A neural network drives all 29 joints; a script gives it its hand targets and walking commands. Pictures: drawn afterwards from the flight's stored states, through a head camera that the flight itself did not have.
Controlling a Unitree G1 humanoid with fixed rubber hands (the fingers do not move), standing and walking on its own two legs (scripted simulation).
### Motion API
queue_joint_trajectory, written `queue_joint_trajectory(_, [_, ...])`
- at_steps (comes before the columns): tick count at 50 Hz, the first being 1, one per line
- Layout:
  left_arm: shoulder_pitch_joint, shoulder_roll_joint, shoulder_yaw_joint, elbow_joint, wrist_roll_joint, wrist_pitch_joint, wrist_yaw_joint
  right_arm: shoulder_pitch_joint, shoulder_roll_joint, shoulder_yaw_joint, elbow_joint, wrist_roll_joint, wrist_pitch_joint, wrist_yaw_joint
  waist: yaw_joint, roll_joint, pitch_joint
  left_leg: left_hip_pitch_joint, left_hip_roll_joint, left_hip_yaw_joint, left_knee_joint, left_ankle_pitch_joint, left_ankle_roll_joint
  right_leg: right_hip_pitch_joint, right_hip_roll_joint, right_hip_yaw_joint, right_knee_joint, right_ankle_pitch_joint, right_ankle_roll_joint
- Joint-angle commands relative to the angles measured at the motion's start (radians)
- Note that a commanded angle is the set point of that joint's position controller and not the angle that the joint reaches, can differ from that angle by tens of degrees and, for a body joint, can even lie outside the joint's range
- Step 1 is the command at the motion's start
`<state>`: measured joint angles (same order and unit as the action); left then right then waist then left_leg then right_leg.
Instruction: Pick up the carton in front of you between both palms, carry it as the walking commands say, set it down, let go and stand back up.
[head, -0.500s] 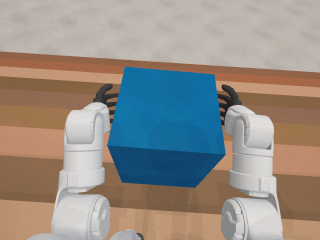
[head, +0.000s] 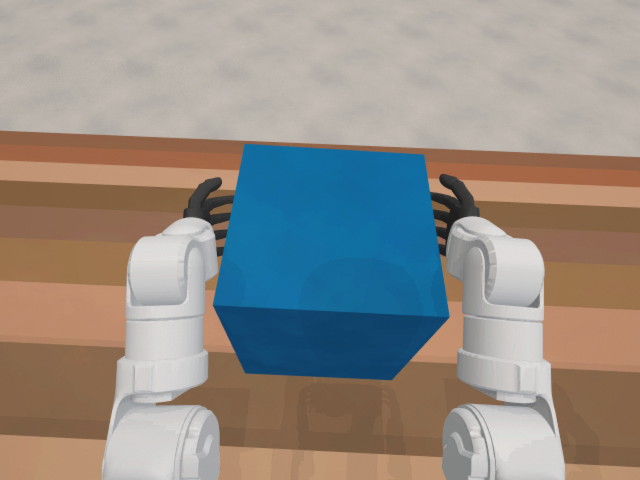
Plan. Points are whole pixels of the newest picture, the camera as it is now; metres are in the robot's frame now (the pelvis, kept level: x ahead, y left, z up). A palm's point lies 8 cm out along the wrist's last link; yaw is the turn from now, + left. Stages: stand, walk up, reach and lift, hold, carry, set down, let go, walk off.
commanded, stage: carry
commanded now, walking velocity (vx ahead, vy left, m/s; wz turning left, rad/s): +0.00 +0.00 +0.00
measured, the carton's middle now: (326, 274) +0.35 +0.00 +0.03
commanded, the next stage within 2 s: none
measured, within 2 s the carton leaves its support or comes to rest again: neither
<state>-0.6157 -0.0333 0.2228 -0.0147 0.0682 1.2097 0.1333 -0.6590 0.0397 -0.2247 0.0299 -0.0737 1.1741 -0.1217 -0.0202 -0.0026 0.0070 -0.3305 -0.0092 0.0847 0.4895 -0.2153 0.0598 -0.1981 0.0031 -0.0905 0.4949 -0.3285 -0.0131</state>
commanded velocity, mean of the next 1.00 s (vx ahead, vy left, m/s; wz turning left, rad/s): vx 0.00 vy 0.00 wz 0.00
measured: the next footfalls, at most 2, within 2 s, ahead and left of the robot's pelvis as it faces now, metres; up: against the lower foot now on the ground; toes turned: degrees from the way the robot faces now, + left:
none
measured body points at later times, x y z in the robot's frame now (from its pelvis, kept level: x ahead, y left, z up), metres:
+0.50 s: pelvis -0.04 +0.00 -0.01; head -0.04 +0.00 +0.44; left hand +0.32 +0.15 +0.10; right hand +0.32 -0.16 +0.11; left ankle -0.01 +0.10 -0.74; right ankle -0.09 -0.08 -0.74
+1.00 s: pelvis -0.07 +0.01 -0.01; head -0.08 +0.01 +0.44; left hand +0.29 +0.15 +0.11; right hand +0.29 -0.15 +0.11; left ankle -0.01 +0.10 -0.74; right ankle -0.09 -0.08 -0.74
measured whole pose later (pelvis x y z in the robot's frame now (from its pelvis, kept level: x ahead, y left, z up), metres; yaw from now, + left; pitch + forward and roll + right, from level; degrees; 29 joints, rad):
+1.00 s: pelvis -0.07 +0.01 -0.01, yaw -1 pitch +1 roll +0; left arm -0.65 0.00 0.18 0.21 0.06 1.23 0.13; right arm -0.67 0.00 -0.21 0.23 -0.07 1.20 -0.11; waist 0.00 0.00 -0.08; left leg -0.36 0.01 0.11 0.52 -0.19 0.05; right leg -0.24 0.00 -0.10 0.54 -0.33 -0.04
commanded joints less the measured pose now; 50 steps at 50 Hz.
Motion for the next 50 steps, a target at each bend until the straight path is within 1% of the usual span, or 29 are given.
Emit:
queue_joint_trajectory(1, [-0.735,-1.024,-0.702,-0.064,-0.421,-0.022,-0.245,-0.617,1.078,0.724,-0.024,0.444,0.012,0.250,0.002,0.057,-0.533,0.323,0.153,-0.102,0.097,0.817,0.065,0.148,-0.065,0.046,-0.077,0.534,0.002])
queue_joint_trajectory(2, [-0.722,-1.026,-0.695,-0.050,-0.425,-0.021,-0.248,-0.607,1.076,0.715,-0.017,0.438,0.010,0.247,0.007,-0.021,-0.545,0.189,0.115,-0.067,0.099,0.582,0.038,0.277,-0.113,0.073,0.003,0.827,-0.015])
queue_joint_trajectory(3, [-0.706,-1.028,-0.688,-0.037,-0.428,-0.021,-0.251,-0.601,1.076,0.708,-0.015,0.431,0.008,0.243,0.016,-0.091,-0.552,0.080,0.068,-0.031,0.103,0.365,0.012,0.370,-0.166,0.100,0.063,1.086,-0.040])
queue_joint_trajectory(4, [-0.706,-1.030,-0.684,-0.035,-0.431,-0.024,-0.255,-0.608,1.080,0.705,-0.018,0.426,0.007,0.239,0.026,-0.125,-0.536,0.014,0.026,0.000,0.085,0.194,-0.010,0.402,-0.197,0.114,0.079,1.216,-0.064])
queue_joint_trajectory(5, [-0.720,-1.031,-0.683,-0.041,-0.434,-0.026,-0.258,-0.624,1.086,0.704,-0.022,0.425,0.006,0.237,0.033,-0.137,-0.516,-0.006,0.010,0.014,0.052,0.102,-0.020,0.402,-0.210,0.120,0.081,1.229,-0.080])
queue_joint_trajectory(6, [-0.737,-1.029,-0.683,-0.048,-0.436,-0.027,-0.259,-0.638,1.091,0.704,-0.022,0.427,0.007,0.237,0.035,-0.129,-0.502,0.024,0.013,0.014,0.028,0.123,-0.020,0.369,-0.208,0.115,0.082,1.173,-0.081])
queue_joint_trajectory(7, [-0.747,-1.029,-0.684,-0.052,-0.437,-0.028,-0.259,-0.645,1.092,0.703,-0.017,0.430,0.008,0.237,0.033,-0.111,-0.500,0.091,0.031,0.000,0.029,0.225,-0.011,0.307,-0.195,0.105,0.083,1.076,-0.070])
queue_joint_trajectory(9, [-0.746,-1.031,-0.685,-0.049,-0.432,-0.027,-0.256,-0.643,1.089,0.699,0.001,0.436,0.009,0.241,0.019,-0.055,-0.522,0.236,0.108,-0.063,0.088,0.534,0.030,0.163,-0.156,0.083,0.097,0.814,-0.037])
queue_joint_trajectory(10, [-0.746,-1.033,-0.684,-0.049,-0.429,-0.028,-0.254,-0.639,1.089,0.696,0.007,0.438,0.009,0.244,0.012,-0.026,-0.532,0.270,0.145,-0.092,0.101,0.645,0.049,0.119,-0.139,0.078,0.093,0.669,-0.023])
queue_joint_trajectory(11, [-0.751,-1.035,-0.683,-0.049,-0.428,-0.027,-0.252,-0.640,1.089,0.693,0.009,0.440,0.008,0.246,0.008,0.001,-0.533,0.279,0.166,-0.108,0.103,0.694,0.060,0.099,-0.126,0.076,0.081,0.556,-0.016])
queue_joint_trajectory(12, [-0.756,-1.038,-0.682,-0.047,-0.429,-0.027,-0.250,-0.642,1.089,0.689,0.010,0.441,0.008,0.248,0.007,0.020,-0.530,0.270,0.171,-0.113,0.100,0.688,0.062,0.100,-0.120,0.076,0.070,0.494,-0.016])
queue_joint_trajectory(13, [-0.759,-1.039,-0.680,-0.042,-0.430,-0.026,-0.249,-0.641,1.088,0.684,0.014,0.440,0.008,0.249,0.008,0.028,-0.527,0.249,0.167,-0.111,0.098,0.638,0.058,0.116,-0.121,0.080,0.062,0.486,-0.018])
queue_joint_trajectory(15, [-0.758,-1.041,-0.672,-0.026,-0.431,-0.024,-0.247,-0.636,1.087,0.673,0.026,0.438,0.009,0.251,0.011,0.013,-0.519,0.192,0.142,-0.093,0.096,0.482,0.042,0.157,-0.142,0.094,0.060,0.574,-0.033])
queue_joint_trajectory(16, [-0.759,-1.042,-0.669,-0.022,-0.430,-0.025,-0.246,-0.643,1.089,0.671,0.024,0.438,0.009,0.252,0.014,0.001,-0.513,0.177,0.132,-0.088,0.088,0.418,0.035,0.156,-0.152,0.100,0.061,0.594,-0.042])
queue_joint_trajectory(18, [-0.767,-1.044,-0.663,-0.017,-0.429,-0.026,-0.245,-0.662,1.092,0.668,0.026,0.442,0.010,0.255,0.015,-0.011,-0.498,0.172,0.130,-0.090,0.074,0.366,0.031,0.141,-0.154,0.102,0.051,0.562,-0.046])
queue_joint_trajectory(23, [-0.767,-1.045,-0.646,0.014,-0.425,-0.025,-0.244,-0.670,1.089,0.651,0.053,0.440,0.012,0.257,0.015,0.001,-0.464,0.179,0.149,-0.111,0.029,0.336,0.034,0.096,-0.133,0.101,0.009,0.341,-0.042])
queue_joint_trajectory(27, [-0.767,-1.051,-0.628,0.051,-0.423,-0.023,-0.247,-0.667,1.086,0.629,0.085,0.431,0.014,0.257,0.016,0.002,-0.434,0.168,0.150,-0.114,-0.001,0.277,0.030,0.073,-0.133,0.108,-0.022,0.263,-0.044])
queue_joint_trajectory(31, [-0.775,-1.061,-0.611,0.080,-0.424,-0.023,-0.250,-0.671,1.088,0.606,0.113,0.425,0.013,0.257,0.017,0.003,-0.414,0.163,0.151,-0.116,-0.022,0.240,0.027,0.052,-0.135,0.116,-0.044,0.219,-0.046])
queue_joint_trajectory(37, [-0.792,-1.074,-0.595,0.096,-0.428,-0.025,-0.249,-0.683,1.094,0.583,0.130,0.425,0.013,0.254,0.018,0.001,-0.410,0.160,0.155,-0.119,-0.037,0.225,0.023,0.035,-0.136,0.120,-0.055,0.190,-0.047])
queue_joint_trajectory(40, [-0.800,-1.077,-0.591,0.094,-0.431,-0.025,-0.248,-0.690,1.096,0.579,0.128,0.426,0.014,0.251,0.019,-0.001,-0.420,0.156,0.155,-0.118,-0.033,0.228,0.020,0.037,-0.136,0.121,-0.051,0.200,-0.046])
queue_joint_trajectory(43, [-0.801,-1.078,-0.589,0.091,-0.433,-0.024,-0.245,-0.691,1.097,0.576,0.127,0.427,0.015,0.249,0.018,0.014,-0.435,0.160,0.152,-0.114,-0.020,0.246,0.014,0.035,-0.136,0.118,-0.032,0.212,-0.044])
queue_joint_trajectory(50, [-0.809,-1.080,-0.591,0.075,-0.436,-0.022,-0.242,-0.705,1.104,0.587,0.105,0.437,0.017,0.247,0.017,0.006,-0.444,0.150,0.153,-0.116,-0.016,0.239,0.012,0.022,-0.132,0.121,-0.023,0.195,-0.044])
